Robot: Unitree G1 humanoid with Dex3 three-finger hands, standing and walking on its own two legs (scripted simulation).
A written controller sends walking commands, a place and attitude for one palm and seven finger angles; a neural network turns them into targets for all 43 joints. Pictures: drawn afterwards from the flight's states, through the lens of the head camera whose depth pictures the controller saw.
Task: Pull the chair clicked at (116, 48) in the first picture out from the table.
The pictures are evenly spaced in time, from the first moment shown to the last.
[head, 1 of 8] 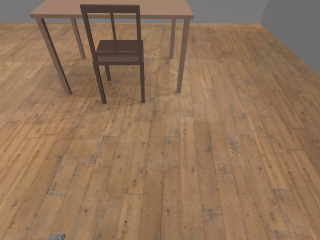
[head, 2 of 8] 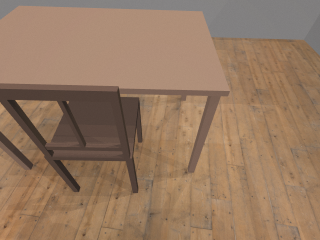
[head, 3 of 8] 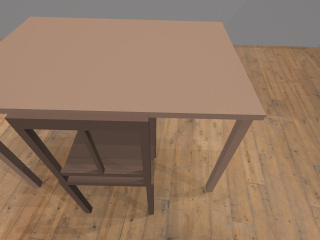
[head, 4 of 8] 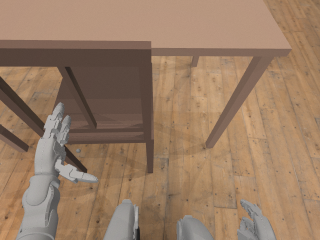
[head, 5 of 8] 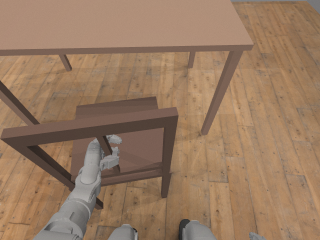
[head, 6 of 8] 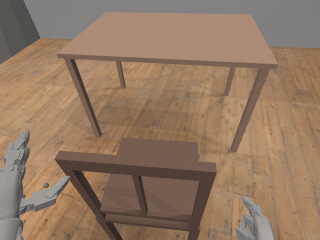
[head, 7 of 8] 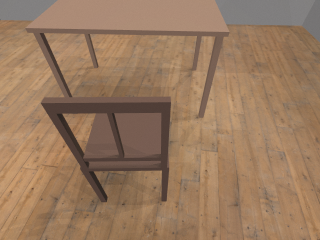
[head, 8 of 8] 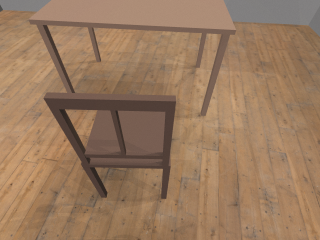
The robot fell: no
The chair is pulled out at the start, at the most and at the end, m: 0.00 0.59 0.59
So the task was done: yes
